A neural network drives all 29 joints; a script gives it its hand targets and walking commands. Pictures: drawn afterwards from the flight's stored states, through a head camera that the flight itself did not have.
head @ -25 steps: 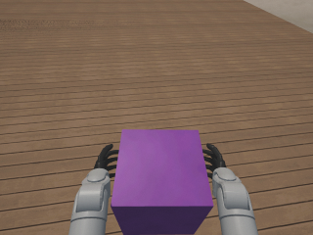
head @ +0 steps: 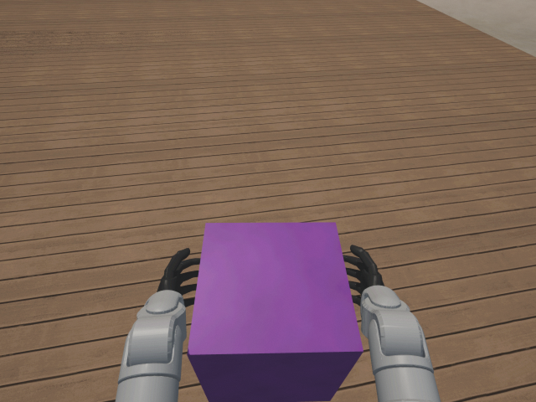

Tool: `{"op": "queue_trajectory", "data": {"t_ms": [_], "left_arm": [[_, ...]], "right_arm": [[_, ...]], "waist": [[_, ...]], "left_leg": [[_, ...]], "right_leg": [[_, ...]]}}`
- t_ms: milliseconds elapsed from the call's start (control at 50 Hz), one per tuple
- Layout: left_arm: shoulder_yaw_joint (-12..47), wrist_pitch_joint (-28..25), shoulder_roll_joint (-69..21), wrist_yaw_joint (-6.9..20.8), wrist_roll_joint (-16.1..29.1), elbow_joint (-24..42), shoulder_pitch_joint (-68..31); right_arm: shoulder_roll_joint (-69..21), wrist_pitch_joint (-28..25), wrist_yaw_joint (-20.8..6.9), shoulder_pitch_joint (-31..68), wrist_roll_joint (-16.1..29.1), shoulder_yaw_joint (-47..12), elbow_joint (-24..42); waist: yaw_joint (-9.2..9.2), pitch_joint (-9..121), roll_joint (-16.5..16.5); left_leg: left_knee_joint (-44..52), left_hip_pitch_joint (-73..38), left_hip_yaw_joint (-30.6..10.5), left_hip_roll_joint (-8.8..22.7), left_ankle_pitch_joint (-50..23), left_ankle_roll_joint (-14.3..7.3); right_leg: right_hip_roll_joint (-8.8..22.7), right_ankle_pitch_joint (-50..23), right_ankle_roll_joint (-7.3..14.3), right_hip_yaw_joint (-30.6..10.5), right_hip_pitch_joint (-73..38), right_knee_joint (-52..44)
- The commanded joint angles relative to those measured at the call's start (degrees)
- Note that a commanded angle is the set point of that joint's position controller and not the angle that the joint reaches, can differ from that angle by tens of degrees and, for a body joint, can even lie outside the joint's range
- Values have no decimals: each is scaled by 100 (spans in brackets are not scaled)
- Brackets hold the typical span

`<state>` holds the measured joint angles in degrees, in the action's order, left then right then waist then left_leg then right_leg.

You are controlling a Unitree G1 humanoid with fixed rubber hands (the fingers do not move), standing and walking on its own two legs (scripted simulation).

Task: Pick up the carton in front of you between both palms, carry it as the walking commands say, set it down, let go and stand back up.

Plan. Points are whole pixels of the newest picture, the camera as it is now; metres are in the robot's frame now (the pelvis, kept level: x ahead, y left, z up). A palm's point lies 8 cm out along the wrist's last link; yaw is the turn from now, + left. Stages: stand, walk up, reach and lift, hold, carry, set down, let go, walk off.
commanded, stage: carry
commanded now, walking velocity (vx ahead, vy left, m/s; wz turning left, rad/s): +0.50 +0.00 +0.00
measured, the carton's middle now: (270, 316) +0.30 +0.00 -0.04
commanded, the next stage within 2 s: none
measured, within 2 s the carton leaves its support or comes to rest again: neither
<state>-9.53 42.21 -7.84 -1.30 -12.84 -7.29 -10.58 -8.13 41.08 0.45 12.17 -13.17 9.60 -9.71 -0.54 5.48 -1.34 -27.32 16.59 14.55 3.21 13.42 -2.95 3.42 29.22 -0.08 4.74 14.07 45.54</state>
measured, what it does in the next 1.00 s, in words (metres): walks ahead: right foot, then left foot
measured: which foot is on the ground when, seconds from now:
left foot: down 0.00-0.32, up 0.34-0.64, down 0.66-1.00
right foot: up 0.00-0.28, down 0.30-1.00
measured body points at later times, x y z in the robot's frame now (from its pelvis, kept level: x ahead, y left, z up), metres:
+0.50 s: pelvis +0.22 -0.06 +0.01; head +0.24 -0.08 +0.46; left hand +0.50 +0.11 +0.02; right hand +0.52 -0.19 +0.01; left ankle +0.19 +0.06 -0.68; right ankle +0.23 -0.14 -0.74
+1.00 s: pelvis +0.36 -0.04 +0.00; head +0.36 -0.04 +0.45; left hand +0.65 +0.12 +0.03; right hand +0.66 -0.19 +0.03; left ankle +0.36 +0.06 -0.73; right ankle +0.23 -0.15 -0.73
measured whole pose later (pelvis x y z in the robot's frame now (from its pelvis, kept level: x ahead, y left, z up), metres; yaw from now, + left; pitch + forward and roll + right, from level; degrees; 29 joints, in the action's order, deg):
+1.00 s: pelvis +0.36 -0.04 +0.00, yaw +1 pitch +5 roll +1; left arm -7.2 41.8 -7.7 -1.5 -11.9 -3.5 -9.2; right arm -7.6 41.4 0.9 9.0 -12.2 8.1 -3.4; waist 0.2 4.9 -0.5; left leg -28.8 18.8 13.1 3.4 12.2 -1.9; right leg 4.4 20.4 -2.7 10.2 5.9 26.4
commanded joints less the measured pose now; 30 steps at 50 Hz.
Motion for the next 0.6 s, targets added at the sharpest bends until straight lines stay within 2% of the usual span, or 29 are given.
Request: {"op": "queue_trajectory", "data": {"t_ms": [0, 20, 60, 140, 200, 240, 260, 280, 300, 320, 340, 360, 380, 400, 420, 440, 480, 540, 580], "left_arm": [[3402, -209, -5059, 1217, 1434, 530, -2418], [3483, -228, -5087, 1208, 1477, 658, -2402], [3626, -237, -5044, 1160, 1520, 953, -2367], [3446, -134, -4633, 1052, 1355, 971, -1935], [3260, -136, -4403, 1031, 1262, 824, -1895], [3189, -164, -4398, 1051, 1263, 720, -1979], [3133, -177, -4404, 1068, 1254, 624, -1992], [3062, -185, -4433, 1083, 1235, 480, -2017], [2967, -188, -4415, 1085, 1180, 319, -1912], [2800, -215, -4305, 1083, 1109, 179, -1730], [2845, -284, -4362, 1106, 1181, 208, -1726], [2886, -351, -4510, 1138, 1212, 240, -1786], [2957, -417, -4623, 1168, 1280, 251, -1835], [3103, -497, -4782, 1197, 1360, 344, -1920], [3211, -571, -4905, 1218, 1416, 390, -2019], [3306, -640, -4958, 1232, 1458, 461, -2094], [3478, -717, -5038, 1246, 1519, 596, -2116], [3718, -646, -4985, 1225, 1606, 895, -2024], [3743, -478, -4813, 1166, 1588, 1051, -1877]], "right_arm": [[-5028, -133, -1171, 2138, 1431, -3318, 690], [-5035, -156, -1165, 2262, 1518, -3482, 931], [-4973, -165, -1135, 2405, 1659, -3704, 1246], [-4551, -53, -1050, 1884, 1495, -3506, 1139], [-4332, -35, -1003, 1662, 1276, -3215, 922], [-4323, -45, -985, 1720, 1206, -3108, 834], [-4336, -51, -975, 1749, 1172, -3067, 780], [-4362, -53, -963, 1720, 1124, -3020, 692], [-4334, -42, -960, 1782, 1105, -2974, 624], [-4308, -22, -954, 1783, 1127, -3021, 592], [-4295, -56, -946, 1757, 1150, -3093, 670], [-4433, -117, -955, 1780, 1172, -3119, 719], [-4599, -192, -968, 1782, 1210, -3194, 767], [-4774, -273, -988, 1826, 1267, -3336, 791], [-4900, -354, -1007, 1888, 1308, -3445, 810], [-4985, -424, -1013, 1881, 1357, -3542, 843], [-5031, -514, -1011, 1795, 1413, -3687, 964], [-4946, -451, -979, 1801, 1522, -3896, 1349], [-4777, -280, -958, 1804, 1568, -3939, 1526]], "waist": [[-83, 1191, 406], [-69, 1168, 364], [-59, 1153, 676], [-49, 974, 939], [-68, 718, 1036], [-11, 621, 950], [31, 651, 793], [72, 760, 554], [211, 834, -271], [257, 1113, -1657], [219, 1057, -1558], [167, 1140, -1060], [144, 1310, -637], [127, 1403, -322], [123, 1443, -337], [122, 1486, -499], [102, 1565, -615], [122, 1526, -769], [134, 1449, -770]], "left_leg": [[1654, -2865, -3200, 2231, -392, -1060], [1849, -2613, -2718, 2049, -91, -816], [2083, -2246, -1968, 1667, 155, -586], [2119, -1922, -1236, 1385, 197, -452], [1967, -1626, -917, 1286, 139, -350], [1628, -1270, -702, 1199, 463, -208], [1212, -976, -529, 1051, 664, -119], [392, -559, -256, 829, 273, 28], [-1100, 225, 89, 485, -116, 319], [-2614, 1573, -100, -143, 1010, 534], [-3417, 2183, -789, -34, 1774, 401], [-3798, 2192, -1161, 171, 1792, 289], [-3740, 2077, -1263, 320, 1664, 244], [-3240, 1901, -1306, 437, 1420, 247], [-2669, 1652, -1207, 419, 1187, 287], [-2315, 1413, -1033, 291, 969, 319], [-1720, 1098, -849, 142, 612, 348], [-804, 646, -609, 25, -43, 340], [-255, 238, -451, 2, -730, 340]], "right_leg": [[345, 103, 177, -359, 2627, 918], [391, -210, 154, -262, 2389, 459], [255, -894, 46, 58, 1942, -131], [156, -1653, -41, 396, 1573, -1054], [116, -1997, -69, 637, 1198, -1573], [69, -2184, -72, 853, 562, -1987], [-42, -2005, -77, 1025, 11, -2079], [-70, -1752, -13, 989, -741, -2161], [682, -1321, 189, -187, -1436, -2724], [1903, -1453, 898, -2416, -2296, -3298], [2266, -2957, 1241, -2793, -2499, -3319], [2263, -4462, 1256, -2283, -2410, -3088], [2091, -5110, 1127, -1666, -2395, -2909], [1904, -5142, 879, -1141, -2292, -2919], [1701, -5091, 690, -673, -2151, -2977], [1560, -5196, 618, -374, -2032, -2965], [1388, -5357, 637, 20, -1894, -2854], [1251, -5316, 622, 422, -1679, -2640], [1150, -4983, 518, 565, -1466, -2376]]}}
